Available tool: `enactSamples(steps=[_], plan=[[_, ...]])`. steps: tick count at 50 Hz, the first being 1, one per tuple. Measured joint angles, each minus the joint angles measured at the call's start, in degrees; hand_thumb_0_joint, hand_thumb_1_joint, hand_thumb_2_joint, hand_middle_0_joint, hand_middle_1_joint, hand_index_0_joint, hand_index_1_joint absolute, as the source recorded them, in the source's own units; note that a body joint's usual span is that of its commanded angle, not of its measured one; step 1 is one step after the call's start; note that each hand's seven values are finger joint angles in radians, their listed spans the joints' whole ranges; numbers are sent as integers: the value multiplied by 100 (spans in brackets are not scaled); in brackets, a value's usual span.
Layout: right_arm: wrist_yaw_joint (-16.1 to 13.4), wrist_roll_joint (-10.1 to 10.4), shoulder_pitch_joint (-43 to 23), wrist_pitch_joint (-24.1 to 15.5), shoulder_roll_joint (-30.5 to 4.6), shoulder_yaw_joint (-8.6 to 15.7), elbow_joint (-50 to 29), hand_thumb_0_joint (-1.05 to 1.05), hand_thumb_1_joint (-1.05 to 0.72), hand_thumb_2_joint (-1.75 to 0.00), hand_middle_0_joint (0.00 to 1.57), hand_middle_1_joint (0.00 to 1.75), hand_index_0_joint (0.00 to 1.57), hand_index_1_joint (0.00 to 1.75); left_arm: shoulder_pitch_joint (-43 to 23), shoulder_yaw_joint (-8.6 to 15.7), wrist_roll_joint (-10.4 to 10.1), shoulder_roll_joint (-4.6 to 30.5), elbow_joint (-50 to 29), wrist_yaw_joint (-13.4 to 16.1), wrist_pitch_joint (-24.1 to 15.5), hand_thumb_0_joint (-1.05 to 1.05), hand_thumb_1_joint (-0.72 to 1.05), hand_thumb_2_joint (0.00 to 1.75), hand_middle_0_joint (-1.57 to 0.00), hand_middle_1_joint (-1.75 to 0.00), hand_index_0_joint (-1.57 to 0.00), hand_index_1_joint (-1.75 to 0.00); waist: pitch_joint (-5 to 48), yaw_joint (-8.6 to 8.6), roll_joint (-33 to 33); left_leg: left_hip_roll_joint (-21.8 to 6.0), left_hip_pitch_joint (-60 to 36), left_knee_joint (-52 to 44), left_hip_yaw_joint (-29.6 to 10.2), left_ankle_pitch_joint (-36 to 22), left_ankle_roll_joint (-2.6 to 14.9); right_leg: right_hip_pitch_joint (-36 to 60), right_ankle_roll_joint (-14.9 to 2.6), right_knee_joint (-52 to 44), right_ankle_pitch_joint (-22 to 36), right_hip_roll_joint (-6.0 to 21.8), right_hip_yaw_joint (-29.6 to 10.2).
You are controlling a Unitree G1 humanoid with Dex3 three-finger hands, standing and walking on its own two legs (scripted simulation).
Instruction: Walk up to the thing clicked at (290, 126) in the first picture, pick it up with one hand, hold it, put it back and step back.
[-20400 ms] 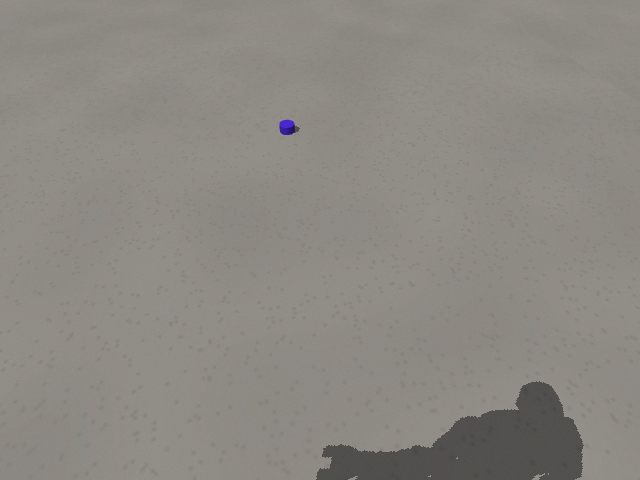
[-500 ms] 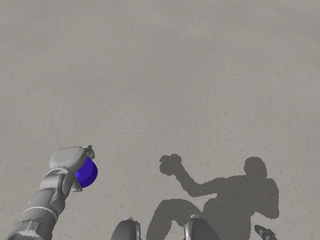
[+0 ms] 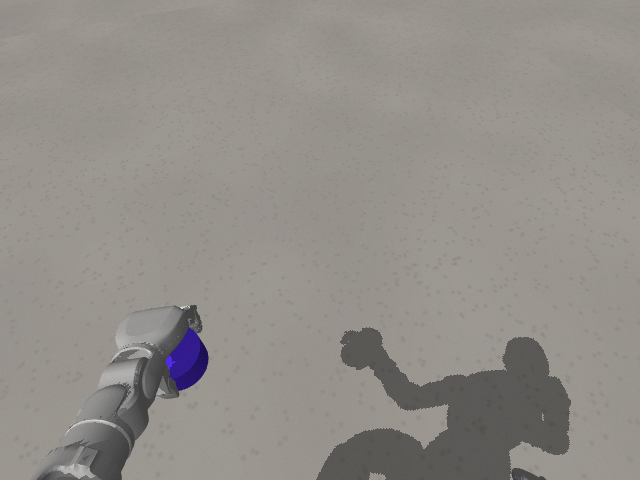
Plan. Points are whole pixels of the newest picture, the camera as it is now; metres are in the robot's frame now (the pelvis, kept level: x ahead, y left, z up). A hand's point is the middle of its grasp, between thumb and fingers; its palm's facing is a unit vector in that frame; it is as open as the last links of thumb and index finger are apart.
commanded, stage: hold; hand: left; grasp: from above
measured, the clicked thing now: (176, 357) +0.33 +0.23 -0.10
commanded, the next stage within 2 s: crouch in 1.80 s
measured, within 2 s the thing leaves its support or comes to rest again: neither
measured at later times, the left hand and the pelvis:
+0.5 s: hand (161, 351) +0.31 +0.22 -0.03, palm faces -0.45 -0.06 -0.89, open 10.6 cm; pelvis +0.01 +0.00 +0.02, yaw +0 degrees
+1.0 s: hand (157, 361) +0.29 +0.22 -0.01, palm faces -0.45 -0.06 -0.89, open 10.7 cm; pelvis +0.00 +0.00 +0.02, yaw -1 degrees
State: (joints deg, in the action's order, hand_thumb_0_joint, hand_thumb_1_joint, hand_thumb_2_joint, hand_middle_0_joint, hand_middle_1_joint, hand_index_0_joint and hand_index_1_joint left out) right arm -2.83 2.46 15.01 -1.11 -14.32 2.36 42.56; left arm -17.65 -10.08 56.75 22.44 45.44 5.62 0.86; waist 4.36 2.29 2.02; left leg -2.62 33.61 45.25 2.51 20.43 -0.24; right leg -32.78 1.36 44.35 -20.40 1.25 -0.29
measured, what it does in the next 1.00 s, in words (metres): stands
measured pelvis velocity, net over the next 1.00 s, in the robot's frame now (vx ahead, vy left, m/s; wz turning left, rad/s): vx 0.00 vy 0.00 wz -0.01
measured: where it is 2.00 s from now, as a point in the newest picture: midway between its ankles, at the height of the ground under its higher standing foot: outside the picture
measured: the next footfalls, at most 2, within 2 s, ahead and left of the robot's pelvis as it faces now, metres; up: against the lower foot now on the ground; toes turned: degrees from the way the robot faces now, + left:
none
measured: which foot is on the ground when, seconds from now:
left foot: down 0.00-1.00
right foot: down 0.00-1.00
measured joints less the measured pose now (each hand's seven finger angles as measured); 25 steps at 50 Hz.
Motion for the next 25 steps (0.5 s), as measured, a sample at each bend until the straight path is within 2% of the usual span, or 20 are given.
enactSamples(steps=[3,14,25], plan=[[10,3,-48,31,-8,12,3,1,-90,-89,20,30,20,29,-26,-29,51,19,-4,-19,-4,1,-2,50,-60,-72,-58,-65,-17,-22,5,11,-155,-145,8,-42,1,150,1,-136,37,7,-2],[42,43,-97,177,-50,36,-125,1,-90,-89,20,30,20,29,66,-88,-48,42,-206,-356,-9,1,-3,51,-61,-71,-58,-65,-36,-97,33,27,-657,-593,47,-171,-3,621,-1,-541,152,13,-27],[41,73,-165,337,-58,20,-252,1,-90,-89,20,30,20,29,203,-96,55,20,-488,-468,-63,1,-3,51,-61,-71,-59,-64,-128,-166,22,43,-950,-857,72,-293,-12,877,-11,-744,248,20,-47]])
